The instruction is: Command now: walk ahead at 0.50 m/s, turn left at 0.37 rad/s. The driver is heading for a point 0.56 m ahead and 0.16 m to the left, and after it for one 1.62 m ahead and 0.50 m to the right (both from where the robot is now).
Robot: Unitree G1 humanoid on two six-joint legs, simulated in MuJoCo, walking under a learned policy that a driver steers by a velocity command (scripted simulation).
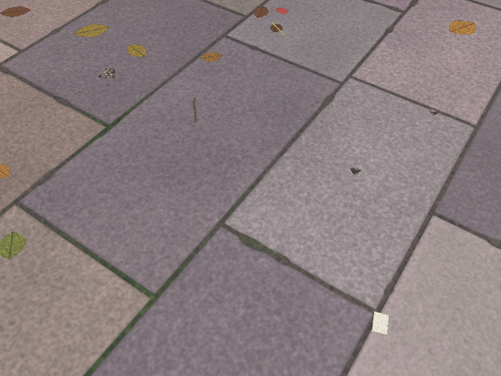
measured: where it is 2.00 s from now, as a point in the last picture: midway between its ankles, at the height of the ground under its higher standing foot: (239, 265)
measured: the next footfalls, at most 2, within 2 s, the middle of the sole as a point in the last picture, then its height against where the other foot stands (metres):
left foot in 0.06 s outside the picture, level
right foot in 0.46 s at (279, 356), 0.09 m higher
